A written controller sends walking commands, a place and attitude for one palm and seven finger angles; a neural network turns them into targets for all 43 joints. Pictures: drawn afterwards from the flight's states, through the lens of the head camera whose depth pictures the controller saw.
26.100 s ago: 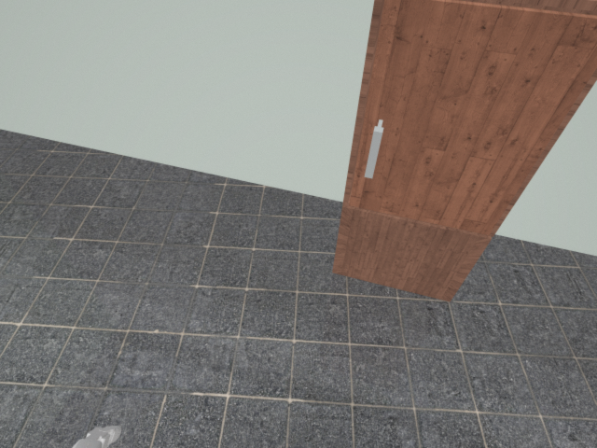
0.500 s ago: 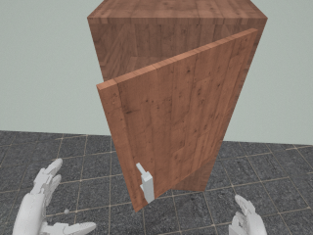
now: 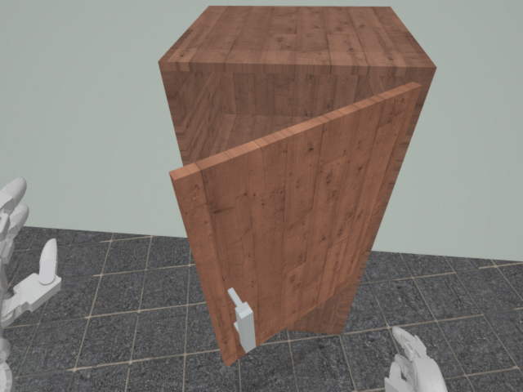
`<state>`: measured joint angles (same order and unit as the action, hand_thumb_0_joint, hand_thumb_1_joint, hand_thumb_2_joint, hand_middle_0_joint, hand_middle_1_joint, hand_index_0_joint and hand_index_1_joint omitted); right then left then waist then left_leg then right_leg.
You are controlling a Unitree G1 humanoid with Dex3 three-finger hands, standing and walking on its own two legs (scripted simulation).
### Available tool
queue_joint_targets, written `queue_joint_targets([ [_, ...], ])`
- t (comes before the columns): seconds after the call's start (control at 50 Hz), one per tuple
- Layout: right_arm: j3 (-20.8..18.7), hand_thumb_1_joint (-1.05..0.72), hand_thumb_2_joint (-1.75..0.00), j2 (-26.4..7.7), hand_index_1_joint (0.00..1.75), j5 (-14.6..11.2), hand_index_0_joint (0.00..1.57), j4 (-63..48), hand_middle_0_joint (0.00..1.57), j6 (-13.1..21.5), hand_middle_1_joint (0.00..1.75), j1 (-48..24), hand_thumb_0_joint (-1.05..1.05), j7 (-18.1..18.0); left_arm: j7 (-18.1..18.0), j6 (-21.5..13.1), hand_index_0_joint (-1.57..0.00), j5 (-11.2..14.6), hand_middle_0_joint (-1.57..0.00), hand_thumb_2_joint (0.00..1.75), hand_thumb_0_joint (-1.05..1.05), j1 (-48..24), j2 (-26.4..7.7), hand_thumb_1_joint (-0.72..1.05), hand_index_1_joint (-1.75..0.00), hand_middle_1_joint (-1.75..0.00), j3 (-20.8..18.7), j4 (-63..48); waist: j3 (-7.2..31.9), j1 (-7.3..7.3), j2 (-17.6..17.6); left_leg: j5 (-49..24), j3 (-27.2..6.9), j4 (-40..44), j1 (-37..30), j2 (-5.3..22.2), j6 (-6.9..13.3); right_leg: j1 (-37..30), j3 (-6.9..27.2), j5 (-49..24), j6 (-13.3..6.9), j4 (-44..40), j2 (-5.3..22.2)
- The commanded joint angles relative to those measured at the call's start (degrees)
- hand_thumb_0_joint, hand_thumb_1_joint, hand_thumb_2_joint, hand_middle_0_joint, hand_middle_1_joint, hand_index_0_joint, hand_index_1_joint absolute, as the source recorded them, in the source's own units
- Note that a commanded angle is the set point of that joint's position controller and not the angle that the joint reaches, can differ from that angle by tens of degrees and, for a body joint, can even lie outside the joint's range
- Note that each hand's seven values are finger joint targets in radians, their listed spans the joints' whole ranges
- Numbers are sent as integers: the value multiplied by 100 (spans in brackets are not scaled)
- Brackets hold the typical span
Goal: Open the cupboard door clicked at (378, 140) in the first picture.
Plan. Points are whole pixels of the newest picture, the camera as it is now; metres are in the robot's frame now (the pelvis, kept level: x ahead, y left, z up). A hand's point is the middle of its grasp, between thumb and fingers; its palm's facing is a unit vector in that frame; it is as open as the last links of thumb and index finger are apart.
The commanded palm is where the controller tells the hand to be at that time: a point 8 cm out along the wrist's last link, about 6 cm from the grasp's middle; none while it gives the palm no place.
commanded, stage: draw the hand back to the body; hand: left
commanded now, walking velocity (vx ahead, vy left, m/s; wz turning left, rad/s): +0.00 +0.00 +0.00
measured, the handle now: (240, 320) +0.28 +0.08 -0.09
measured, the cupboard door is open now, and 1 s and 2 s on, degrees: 39 39 39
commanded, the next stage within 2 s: step back with the hand held close in 0.32 s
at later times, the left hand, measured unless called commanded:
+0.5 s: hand (60, 282) +0.18 +0.26 +0.17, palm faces +0.47 -0.79 -0.39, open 7.5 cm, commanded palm +0.13 +0.29 +0.18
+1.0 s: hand (24, 316) +0.14 +0.27 +0.16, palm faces +0.39 -0.78 -0.49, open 7.4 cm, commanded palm +0.09 +0.31 +0.18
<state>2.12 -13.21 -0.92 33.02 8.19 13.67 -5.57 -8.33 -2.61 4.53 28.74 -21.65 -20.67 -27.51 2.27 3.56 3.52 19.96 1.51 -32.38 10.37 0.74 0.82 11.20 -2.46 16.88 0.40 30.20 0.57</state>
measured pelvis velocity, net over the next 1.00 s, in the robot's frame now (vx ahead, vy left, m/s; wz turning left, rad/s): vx -0.06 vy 0.01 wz -0.04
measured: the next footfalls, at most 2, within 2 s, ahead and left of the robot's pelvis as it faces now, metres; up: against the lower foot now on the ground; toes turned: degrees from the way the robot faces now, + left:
right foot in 1.40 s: -0.11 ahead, -0.11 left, +0.00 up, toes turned +11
left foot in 1.68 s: -0.13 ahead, +0.11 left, +0.00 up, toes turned +5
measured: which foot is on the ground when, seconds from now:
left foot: down 0.00-1.00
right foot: down 0.00-1.00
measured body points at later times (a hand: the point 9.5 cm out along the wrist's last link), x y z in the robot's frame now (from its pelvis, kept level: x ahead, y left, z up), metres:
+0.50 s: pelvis -0.01 -0.01 +0.01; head -0.03 -0.03 +0.46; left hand +0.15 +0.30 +0.19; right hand +0.18 -0.23 -0.07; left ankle -0.03 +0.11 -0.73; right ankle -0.01 -0.12 -0.73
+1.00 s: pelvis -0.06 +0.01 +0.00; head -0.06 +0.02 +0.45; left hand +0.12 +0.31 +0.19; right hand +0.11 -0.23 -0.07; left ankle -0.03 +0.11 -0.73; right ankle -0.01 -0.12 -0.73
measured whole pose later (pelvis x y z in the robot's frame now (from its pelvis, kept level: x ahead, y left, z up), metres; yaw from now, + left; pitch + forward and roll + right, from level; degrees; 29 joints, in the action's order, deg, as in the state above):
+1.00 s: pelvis -0.06 +0.01 +0.00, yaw -2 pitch -2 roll +0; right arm 0.0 -12.6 -0.3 30.8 1.3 10.1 -4.8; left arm -8.1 -9.4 2.1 32.2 -23.8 -24.4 -28.5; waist -2.5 0.5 -0.3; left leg 13.5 4.5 -30.6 15.4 0.1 2.4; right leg 17.1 0.5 9.3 1.6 28.3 1.2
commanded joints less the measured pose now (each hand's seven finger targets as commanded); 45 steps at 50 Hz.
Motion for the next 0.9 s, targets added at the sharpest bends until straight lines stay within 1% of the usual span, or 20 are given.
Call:
queue_joint_targets([
  [0.0,-290,-90,-90,-563,30,-24,20,-809,20,245,30,-732,0,57,48,-295,-20,28,-20,90,0,-97,-508,90,-30,-30,-296,-553,-140,-47,-138,-1664,-69,778,85,114,2,-232,-5,-1324,-111,-600,-35],
  [0.08,-329,-90,-90,-601,30,22,20,-783,20,207,30,-830,0,49,44,-386,-20,-11,-20,90,0,-333,-806,90,-30,-30,-491,-774,108,7,-224,-1536,-56,882,-25,82,44,-455,24,-1293,-110,-716,-38],
  [0.18,-303,-90,-90,-549,30,41,20,-750,20,329,30,-927,0,7,-23,-482,-20,-71,-20,90,0,-581,-1111,90,-30,-30,-679,-1362,412,54,238,-1668,-18,904,-257,17,43,-680,103,-1463,-141,-790,-16],
  [0.24,-282,-90,-90,-493,30,38,20,-680,20,369,30,-908,0,14,-32,-460,-20,-63,-20,90,0,-491,-941,90,-30,-30,-578,-1142,108,19,243,-1544,-3,964,-251,11,19,-539,104,-1330,-129,-894,-30],
  [0.3,-303,-90,-90,-526,30,29,20,-632,20,339,30,-927,0,9,4,-423,-20,-44,-20,90,0,-523,-772,90,-30,-30,-453,-815,-218,-27,-109,-1469,-11,1019,-235,48,31,-412,89,-1214,-102,-989,-63],
  [0.38,-341,-90,-90,-542,30,34,20,-607,20,281,30,-966,0,18,52,-428,-20,-33,-20,90,0,-480,-725,90,-30,-30,-458,-472,-262,14,-287,-1292,-9,1090,-249,59,57,-420,98,-969,-93,-1101,-68],
  [0.4,-329,-90,-90,-544,30,29,20,-627,20,266,30,-969,0,33,67,-444,-20,-34,-20,90,0,-532,-665,90,-30,-30,-385,-556,-259,-7,-166,-1247,-7,1126,-267,58,49,-429,111,-914,-86,-1082,-58],
  [0.42,-326,-90,-90,-564,30,30,20,-593,20,271,30,-988,0,29,40,-478,-20,-47,-20,90,0,-1050,-852,90,-30,-30,-470,-656,-193,-41,-129,-1160,-11,1137,-273,37,52,-418,132,-842,-87,-1109,-50],
  [0.44,-332,-90,-90,-670,30,4,20,-731,20,160,30,-847,0,32,10,-731,-20,-122,-20,90,0,-1497,-1388,90,-30,-30,-1094,-754,-555,-257,-303,-750,-45,991,36,125,136,80,766,-1022,-75,-1475,173],
  [0.46,-347,-90,-90,-622,30,29,20,-624,20,69,30,-827,0,50,65,-760,-20,-135,-20,90,0,-942,-997,90,-30,-30,-810,-304,-446,-302,-604,-737,-78,862,-84,89,139,128,793,-1025,-81,-1572,255],
  [0.48,-368,-90,-90,-649,30,45,20,-658,20,18,30,-903,0,55,71,-806,-20,-175,-20,90,0,-953,-1075,90,-30,-30,-807,-480,-408,-277,-397,-892,-75,879,-112,81,137,85,777,-1323,-108,-1548,284],
  [0.52,-362,-90,-90,-677,30,89,20,-695,20,-63,30,-938,0,85,90,-869,-20,-196,-20,90,0,-647,-899,90,-30,-30,-636,-534,-137,-291,-197,-1161,-42,1018,-113,115,96,-142,661,-1664,-87,-1360,255],
  [0.56,-397,-90,-90,-691,30,88,20,-773,20,-142,30,-921,0,102,67,-910,-20,-196,-20,90,0,-347,-913,90,-30,-30,-673,-682,213,-279,-169,-1581,-50,1087,-89,156,67,-457,525,-2108,-67,-1117,203],
  [0.58,-412,-90,-90,-708,30,94,20,-799,20,-172,30,-958,0,90,49,-943,-20,-203,-20,90,0,-290,-1011,90,-30,-30,-753,-864,410,-256,75,-1901,-48,1088,-96,177,61,-639,443,-2429,-67,-963,220],
  [0.66,-476,-90,-90,-647,30,67,20,-981,20,-366,30,-952,0,94,-27,-951,-20,-174,-20,90,0,203,-1228,90,-30,-30,-1047,-1185,926,-259,-163,-2613,-60,952,49,249,28,-1023,402,-3280,-38,-571,158],
  [0.68,-487,-90,-90,-657,30,65,20,-985,20,-401,30,-983,0,80,-43,-961,-20,-165,-20,90,0,273,-1309,90,-30,-30,-1136,-1227,964,-241,-12,-2763,-96,963,115,255,30,-1090,354,-3383,-42,-480,171],
  [0.7,-491,-90,-90,-630,30,52,20,-1042,20,-434,30,-971,0,84,-53,-951,-20,-154,-20,90,0,374,-1300,90,-30,-30,-1166,-1241,986,-245,-124,-2777,-109,961,188,291,19,-1109,355,-3369,-32,-406,133],
  [0.78,-538,-90,-90,-649,30,42,20,-1059,20,-513,30,-993,0,49,-79,-970,-20,-143,-20,90,0,506,-1261,90,-30,-30,-1190,-1244,835,-268,113,-2481,-132,1038,605,358,61,-1118,349,-3310,1,-226,86],
  [0.8,-532,-90,-90,-646,30,36,20,-1079,20,-513,30,-959,0,50,-87,-962,-20,-153,-20,90,0,518,-1254,90,-30,-30,-1194,-1210,776,-272,27,-2400,-166,1083,698,388,59,-1095,341,-3168,17,-161,31],
  [0.88,-535,-90,-90,-707,30,50,20,-1090,20,-466,30,-960,0,37,-87,-975,-20,-193,-20,90,0,430,-1134,90,-30,-30,-1088,-1199,492,-266,278,-1390,-293,1348,1510,514,199,-1275,321,-2565,75,106,-79],
])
